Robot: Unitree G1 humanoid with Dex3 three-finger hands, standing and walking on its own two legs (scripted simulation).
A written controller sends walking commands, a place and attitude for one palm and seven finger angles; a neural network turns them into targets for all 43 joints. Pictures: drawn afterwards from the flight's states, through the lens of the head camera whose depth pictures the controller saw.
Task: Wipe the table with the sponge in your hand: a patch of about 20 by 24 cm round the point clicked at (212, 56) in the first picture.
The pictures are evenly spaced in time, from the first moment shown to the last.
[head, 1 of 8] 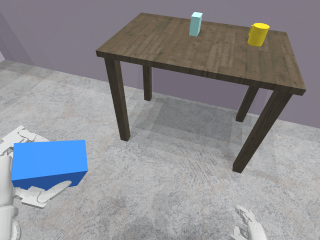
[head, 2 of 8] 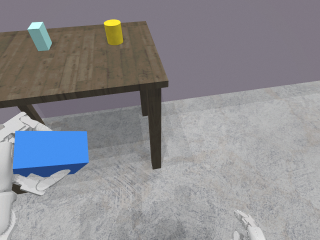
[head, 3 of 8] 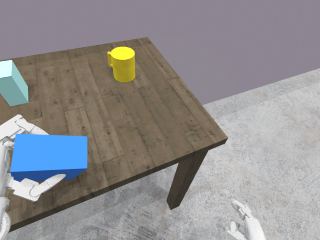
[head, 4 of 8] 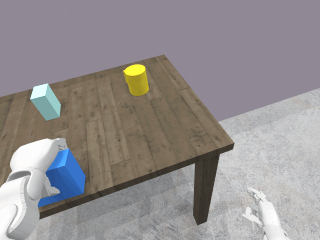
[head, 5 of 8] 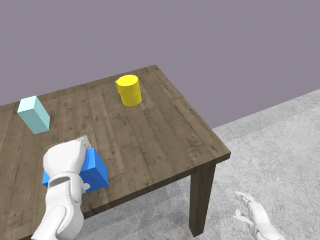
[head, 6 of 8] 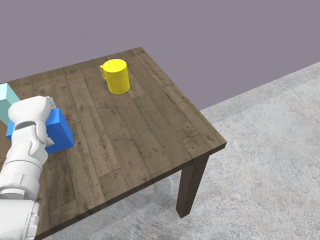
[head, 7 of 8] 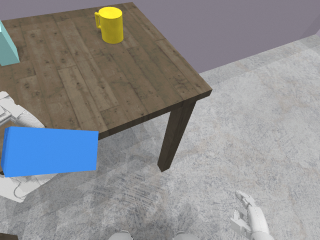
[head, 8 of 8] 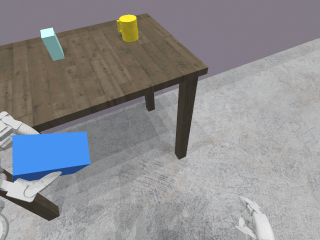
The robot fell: no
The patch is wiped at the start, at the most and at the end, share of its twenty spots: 0.00 1.00 1.00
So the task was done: yes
